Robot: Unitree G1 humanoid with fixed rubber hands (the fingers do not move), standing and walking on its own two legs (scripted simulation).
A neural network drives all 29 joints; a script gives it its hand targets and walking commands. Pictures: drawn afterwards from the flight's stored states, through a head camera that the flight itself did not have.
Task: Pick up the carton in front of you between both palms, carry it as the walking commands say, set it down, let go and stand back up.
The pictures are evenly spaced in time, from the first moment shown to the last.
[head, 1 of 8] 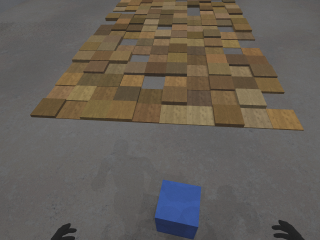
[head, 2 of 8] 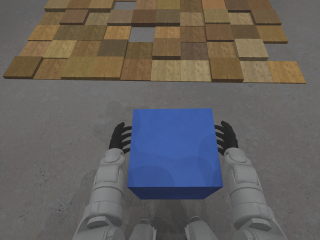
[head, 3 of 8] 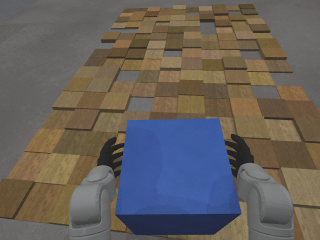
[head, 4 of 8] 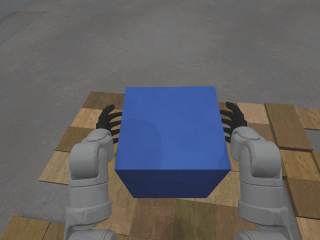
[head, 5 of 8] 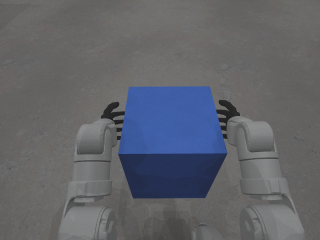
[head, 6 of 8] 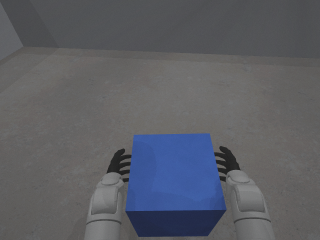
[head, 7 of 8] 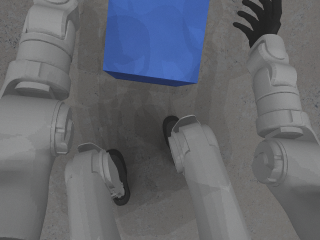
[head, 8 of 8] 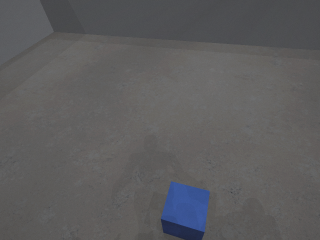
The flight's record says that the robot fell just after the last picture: no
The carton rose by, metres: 0.79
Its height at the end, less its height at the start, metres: +0.00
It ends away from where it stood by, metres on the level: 6.81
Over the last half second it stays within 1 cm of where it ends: yes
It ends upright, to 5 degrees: yes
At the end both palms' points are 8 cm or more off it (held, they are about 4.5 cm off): yes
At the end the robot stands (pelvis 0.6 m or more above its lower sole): yes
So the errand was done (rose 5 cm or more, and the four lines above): yes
